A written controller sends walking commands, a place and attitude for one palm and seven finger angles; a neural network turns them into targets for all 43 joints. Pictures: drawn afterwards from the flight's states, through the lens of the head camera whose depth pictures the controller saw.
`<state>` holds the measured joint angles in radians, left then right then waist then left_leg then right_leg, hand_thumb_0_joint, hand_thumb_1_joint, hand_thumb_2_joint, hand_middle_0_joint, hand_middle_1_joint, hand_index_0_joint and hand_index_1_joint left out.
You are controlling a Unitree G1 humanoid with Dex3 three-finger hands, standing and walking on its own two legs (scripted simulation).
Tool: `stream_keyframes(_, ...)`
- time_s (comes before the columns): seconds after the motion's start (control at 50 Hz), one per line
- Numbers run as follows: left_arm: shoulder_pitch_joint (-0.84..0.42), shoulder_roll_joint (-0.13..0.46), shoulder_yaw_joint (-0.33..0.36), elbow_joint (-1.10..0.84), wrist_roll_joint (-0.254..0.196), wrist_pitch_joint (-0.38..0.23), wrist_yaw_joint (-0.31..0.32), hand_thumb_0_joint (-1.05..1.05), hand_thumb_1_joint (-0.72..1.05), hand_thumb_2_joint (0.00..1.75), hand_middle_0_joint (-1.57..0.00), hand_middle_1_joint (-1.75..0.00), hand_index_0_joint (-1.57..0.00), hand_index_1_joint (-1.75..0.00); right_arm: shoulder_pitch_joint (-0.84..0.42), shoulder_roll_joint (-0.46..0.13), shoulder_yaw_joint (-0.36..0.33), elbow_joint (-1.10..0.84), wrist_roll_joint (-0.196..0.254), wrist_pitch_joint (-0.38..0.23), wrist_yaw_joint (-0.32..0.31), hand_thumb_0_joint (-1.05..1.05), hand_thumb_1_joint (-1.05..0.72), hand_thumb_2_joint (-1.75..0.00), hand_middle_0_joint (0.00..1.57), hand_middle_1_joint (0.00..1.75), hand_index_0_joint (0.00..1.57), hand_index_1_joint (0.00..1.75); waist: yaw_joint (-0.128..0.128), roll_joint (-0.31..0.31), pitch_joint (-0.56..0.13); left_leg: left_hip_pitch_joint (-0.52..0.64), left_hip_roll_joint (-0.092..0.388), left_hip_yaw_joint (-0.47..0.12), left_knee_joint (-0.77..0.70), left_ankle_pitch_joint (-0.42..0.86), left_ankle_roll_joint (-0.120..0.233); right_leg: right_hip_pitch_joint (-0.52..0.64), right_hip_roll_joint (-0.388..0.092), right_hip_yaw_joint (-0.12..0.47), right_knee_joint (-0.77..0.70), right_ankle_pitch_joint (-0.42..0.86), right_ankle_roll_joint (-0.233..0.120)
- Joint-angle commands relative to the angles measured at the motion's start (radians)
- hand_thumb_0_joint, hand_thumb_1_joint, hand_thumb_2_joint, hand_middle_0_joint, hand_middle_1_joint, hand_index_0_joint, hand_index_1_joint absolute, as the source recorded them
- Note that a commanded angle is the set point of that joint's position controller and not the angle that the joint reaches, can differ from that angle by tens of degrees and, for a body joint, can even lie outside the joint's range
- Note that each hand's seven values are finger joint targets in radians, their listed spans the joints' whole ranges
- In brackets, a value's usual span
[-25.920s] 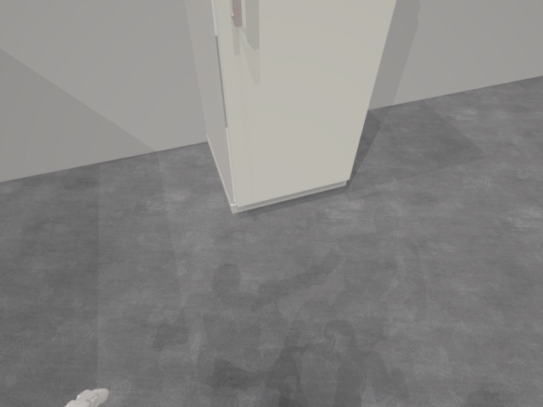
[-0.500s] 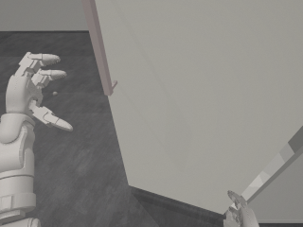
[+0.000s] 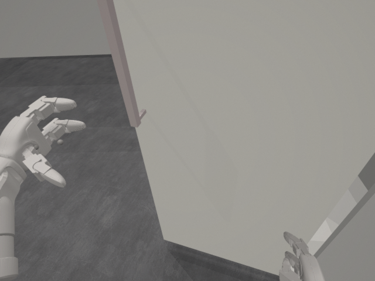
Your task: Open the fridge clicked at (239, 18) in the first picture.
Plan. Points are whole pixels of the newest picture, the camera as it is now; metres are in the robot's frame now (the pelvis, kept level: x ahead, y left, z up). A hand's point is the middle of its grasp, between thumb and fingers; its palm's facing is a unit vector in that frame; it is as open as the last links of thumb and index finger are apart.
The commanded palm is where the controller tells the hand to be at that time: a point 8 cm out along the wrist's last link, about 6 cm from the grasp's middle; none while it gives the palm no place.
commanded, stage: draw the hand back to the body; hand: left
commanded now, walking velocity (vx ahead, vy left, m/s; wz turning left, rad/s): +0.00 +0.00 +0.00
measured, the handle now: (127, 65) +0.46 +0.18 +0.27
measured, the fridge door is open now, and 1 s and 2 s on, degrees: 73 73 73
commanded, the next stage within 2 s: step back with the hand held close in 1.32 s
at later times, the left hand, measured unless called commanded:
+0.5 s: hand (33, 176) +0.23 +0.30 +0.18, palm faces +0.46 -0.85 -0.25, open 13.1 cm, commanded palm +0.18 +0.32 +0.19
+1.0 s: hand (32, 193) +0.21 +0.29 +0.16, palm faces +0.47 -0.80 -0.37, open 8.3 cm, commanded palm +0.16 +0.32 +0.18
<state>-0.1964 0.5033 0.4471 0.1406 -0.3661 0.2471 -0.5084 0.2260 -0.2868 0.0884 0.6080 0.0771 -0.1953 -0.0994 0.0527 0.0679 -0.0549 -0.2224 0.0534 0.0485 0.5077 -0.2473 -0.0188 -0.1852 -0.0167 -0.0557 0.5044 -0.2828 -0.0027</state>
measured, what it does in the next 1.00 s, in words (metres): stands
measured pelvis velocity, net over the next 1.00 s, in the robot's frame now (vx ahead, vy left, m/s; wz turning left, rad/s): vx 0.02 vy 0.02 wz -0.01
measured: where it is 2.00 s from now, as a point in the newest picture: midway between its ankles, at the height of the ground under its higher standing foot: outside the picture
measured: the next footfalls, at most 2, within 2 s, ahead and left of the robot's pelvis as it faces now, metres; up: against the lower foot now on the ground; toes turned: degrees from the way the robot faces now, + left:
none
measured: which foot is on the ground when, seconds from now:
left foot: down 0.00-1.00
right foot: down 0.00-1.00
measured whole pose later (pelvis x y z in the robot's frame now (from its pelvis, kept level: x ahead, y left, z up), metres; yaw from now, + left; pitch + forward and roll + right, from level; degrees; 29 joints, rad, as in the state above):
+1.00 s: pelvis +0.02 +0.02 +0.01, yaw -1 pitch -5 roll +0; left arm 0.42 0.35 0.35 -0.37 -0.07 -0.05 0.09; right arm 0.20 -0.23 0.02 0.65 -0.03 -0.12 -0.09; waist 0.09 0.04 0.03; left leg -0.08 0.03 0.07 0.41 -0.24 0.00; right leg -0.04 -0.04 -0.04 0.38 -0.25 0.02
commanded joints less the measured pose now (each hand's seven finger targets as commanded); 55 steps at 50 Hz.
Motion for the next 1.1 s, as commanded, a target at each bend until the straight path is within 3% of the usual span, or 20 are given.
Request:
stream_keyframes(0.0,-0.194,0.233,0.1,-0.159,-0.033,-0.033,-0.009,0.0,-0.55,0.2,-0.25,-1.15,-0.25,-1.15,-0.146,-0.108,-0.053,-0.176,0.013,-0.054,0.017,0.0,-0.9,-0.9,0.2,0.3,0.2,0.3,0.02,-0.073,-0.095,0.061,-0.048,-0.023,-0.049,0.154,0.055,-0.023,0.015,0.033,-0.091,0.254,0.02)
stream_keyframes(0.08,-0.218,0.211,0.053,-0.295,-0.011,0.003,0.013,0.0,-0.55,0.2,-0.25,-1.15,-0.25,-1.15,-0.167,-0.103,-0.054,-0.201,0.011,-0.057,0.01,0.0,-0.9,-0.9,0.2,0.3,0.2,0.3,0.016,-0.008,-0.11,0.102,-0.048,-0.031,-0.059,0.135,0.059,-0.036,0.016,0.03,-0.101,0.189,0.009)
stream_keyframes(0.18,-0.201,0.243,0.104,-0.453,-0.016,-0.046,0.045,0.0,-0.44,0.25,-0.25,-1.09,-0.25,-1.09,-0.173,-0.093,-0.047,-0.195,-0.005,-0.076,-0.001,0.0,-0.9,-0.9,0.2,0.3,0.2,0.3,0.024,0.028,-0.152,0.147,-0.048,-0.045,-0.076,0.154,0.055,0.001,0.028,0.014,-0.109,0.182,-0.006)
stream_keyframes(0.22,-0.168,0.216,0.091,-0.443,-0.013,-0.05,0.049,0.0,-0.37,0.29,-0.24,-1.04,-0.24,-1.04,-0.171,-0.086,-0.041,-0.185,-0.006,-0.077,-0.004,0.0,-0.9,-0.9,0.2,0.3,0.2,0.3,0.022,0.044,-0.127,0.146,-0.046,-0.047,-0.094,0.14,0.049,0.001,0.034,0.004,-0.115,0.158,-0.009)
stream_keyframes(0.24,-0.168,0.228,0.069,-0.575,0.152,-0.185,0.268,0.0,-0.33,0.31,-0.24,-1.02,-0.24,-1.02,-0.142,-0.065,-0.055,-0.162,-0.063,-0.091,0.014,0.0,-0.9,-0.9,0.2,0.3,0.2,0.3,0.021,0.004,0.027,0.068,-0.055,-0.041,-0.102,0.091,0.041,-0.069,0.03,0.02,-0.189,0.075,0.0)
stream_keyframes(0.26,-0.049,0.137,0.043,-0.477,0.161,-0.221,0.364,0.0,-0.3,0.32,-0.24,-1.0,-0.24,-1.0,-0.145,-0.077,-0.062,-0.12,-0.068,-0.097,0.013,0.0,-0.9,-0.9,0.2,0.3,0.2,0.3,0.007,-0.06,0.073,0.05,-0.038,-0.039,-0.11,0.037,0.035,-0.085,0.022,0.012,-0.209,0.031,-0.005)
stream_keyframes(0.28,0.038,0.071,0.007,-0.464,0.179,-0.242,0.419,0.0,-0.26,0.34,-0.24,-0.98,-0.24,-0.98,-0.153,-0.074,-0.064,-0.107,-0.068,-0.087,0.012,0.0,-0.9,-0.9,0.2,0.3,0.2,0.3,0.007,-0.037,0.083,0.062,-0.033,-0.032,-0.125,0.001,0.035,-0.077,0.017,0.011,-0.208,0.01,-0.003)
stream_keyframes(0.34,0.108,0.062,0.0,-0.563,0.221,-0.31,0.516,0.0,-0.15,0.39,-0.24,-0.92,-0.24,-0.92,-0.154,-0.063,-0.072,-0.098,-0.073,-0.064,0.011,0.0,-0.9,-0.9,0.2,0.3,0.2,0.3,0.016,0.077,-0.034,0.111,-0.033,-0.03,-0.158,-0.005,0.034,0.023,0.007,0.019,-0.169,0.044,-0.01)
stream_keyframes(0.38,0.12,0.091,0.019,-0.602,0.245,-0.338,0.556,0.0,-0.08,0.43,-0.23,-0.87,-0.23,-0.87,-0.155,-0.07,-0.079,-0.092,-0.082,-0.052,0.006,0.0,-0.9,-0.9,0.2,0.3,0.2,0.3,0.023,0.036,-0.095,0.135,-0.033,-0.023,-0.158,0.048,0.041,0.063,0.006,0.025,-0.177,0.083,-0.008)
stream_keyframes(0.4,0.133,0.059,-0.011,-0.606,0.255,-0.347,0.568,0.0,-0.04,0.44,-0.23,-0.85,-0.23,-0.85,-0.154,-0.061,-0.081,-0.089,-0.084,-0.049,0.005,0.0,-0.9,-0.9,0.2,0.3,0.2,0.3,0.014,0.036,-0.079,0.138,-0.03,-0.022,-0.159,0.059,0.04,0.07,0.007,0.023,-0.168,0.089,-0.009)
stream_keyframes(0.42,0.115,0.071,-0.004,-0.614,0.264,-0.356,0.582,0.0,-0.01,0.46,-0.23,-0.83,-0.23,-0.83,-0.157,-0.065,-0.08,-0.085,-0.087,-0.045,0.003,0.0,-0.9,-0.9,0.2,0.3,0.2,0.3,0.018,0.033,-0.078,0.145,-0.033,-0.027,-0.169,0.053,0.04,0.065,0.009,0.023,-0.178,0.086,-0.008)
stream_keyframes(0.46,0.149,0.057,-0.024,-0.615,0.279,-0.366,0.6,0.0,0.07,0.5,-0.23,-0.79,-0.23,-0.79,-0.162,-0.064,-0.086,-0.075,-0.087,-0.039,-0.003,0.0,-0.9,-0.9,0.2,0.3,0.2,0.3,0.013,-0.002,-0.051,0.149,-0.026,-0.028,-0.173,0.065,0.044,0.071,0.012,0.021,-0.181,0.088,-0.008)
stream_keyframes(0.48,0.124,0.07,-0.016,-0.653,0.288,-0.374,0.608,0.0,0.1,0.51,-0.23,-0.77,-0.23,-0.77,-0.164,-0.068,-0.087,-0.076,-0.092,-0.039,-0.005,0.0,-0.9,-0.9,0.2,0.3,0.2,0.3,0.015,0.019,-0.08,0.172,-0.031,-0.03,-0.176,0.089,0.044,0.078,0.012,0.023,-0.182,0.112,-0.009)
stream_keyframes(0.54,0.197,0.035,-0.04,-0.652,0.299,-0.376,0.62,0.0,0.21,0.57,-0.22,-0.7,-0.22,-0.7,-0.165,-0.058,-0.088,-0.071,-0.095,-0.033,-0.003,0.0,-0.9,-0.9,0.2,0.3,0.2,0.3,0.018,0.049,-0.044,0.169,-0.028,-0.034,-0.181,0.13,0.036,0.09,0.014,0.015,-0.165,0.139,-0.012)
stream_keyframes(0.58,0.25,0.055,-0.011,-0.623,0.299,-0.376,0.622,0.0,0.28,0.6,-0.22,-0.66,-0.22,-0.66,-0.163,-0.064,-0.091,-0.066,-0.097,-0.024,-0.002,0.0,-0.9,-0.9,0.2,0.3,0.2,0.3,0.026,-0.017,-0.026,0.159,-0.028,-0.032,-0.184,0.156,0.038,0.098,0.015,0.014,-0.176,0.162,-0.01)
stream_keyframes(0.64,0.316,0.027,-0.021,-0.637,0.298,-0.376,0.616,0.0,0.39,0.65,-0.22,-0.6,-0.22,-0.6,-0.167,-0.055,-0.095,-0.076,-0.095,-0.009,0.004,0.0,-0.9,-0.9,0.2,0.3,0.2,0.3,0.026,0.004,-0.001,0.149,-0.024,-0.028,-0.183,0.175,0.031,0.106,0.015,0.011,-0.166,0.168,-0.011)
stream_keyframes(0.68,0.351,0.049,0.006,-0.645,0.299,-0.377,0.615,0.0,0.47,0.69,-0.22,-0.55,-0.22,-0.55,-0.162,-0.061,-0.097,-0.082,-0.097,-0.001,0.008,0.0,-0.9,-0.9,0.2,0.3,0.2,0.3,0.036,0.024,-0.01,0.149,-0.027,-0.027,-0.185,0.194,0.029,0.12,0.012,0.014,-0.168,0.188,-0.012)
stream_keyframes(0.76,0.472,0.04,0.019,-0.655,0.295,-0.37,0.609,0.0,0.61,0.76,-0.21,-0.47,-0.21,-0.47,-0.155,-0.057,-0.106,-0.096,-0.098,0.015,0.013,0.0,-0.9,-0.9,0.2,0.3,0.2,0.3,0.039,-0.022,-0.01,0.149,-0.021,-0.015,-0.167,0.255,0.032,0.133,0.011,0.012,-0.163,0.241,-0.009)
stream_keyframes(0.92,0.507,0.041,0.018,-0.733,0.3,-0.361,0.614,0.0,0.9,0.9,-0.2,-0.3,-0.2,-0.3,-0.148,-0.048,-0.104,-0.11,-0.099,0.027,0.009,0.0,-0.9,-0.9,0.2,0.3,0.2,0.3,0.031,0.028,0.006,0.163,-0.027,-0.007,-0.158,0.254,0.031,0.109,0.013,0.012,-0.174,0.241,-0.005)
stream_keyframes(1.08,0.479,0.036,0.005,-0.711,0.3,-0.355,0.621,0.0,0.9,0.9,-0.2,-0.3,-0.2,-0.3,-0.154,-0.047,-0.102,-0.102,-0.102,0.02,-0.005,0.0,-0.9,-0.9,0.2,0.3,0.2,0.3,0.028,-0.022,0.021,0.175,-0.034,0.002,-0.156,0.219,0.046,0.101,0.009,0.015,-0.194,0.228,0.001)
